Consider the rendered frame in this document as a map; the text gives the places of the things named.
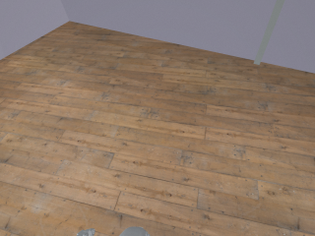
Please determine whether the left robot thigh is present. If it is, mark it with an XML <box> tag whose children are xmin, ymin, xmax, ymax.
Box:
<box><xmin>119</xmin><ymin>226</ymin><xmax>151</xmax><ymax>236</ymax></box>

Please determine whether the panel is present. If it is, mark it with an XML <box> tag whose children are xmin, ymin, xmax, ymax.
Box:
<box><xmin>253</xmin><ymin>0</ymin><xmax>285</xmax><ymax>65</ymax></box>

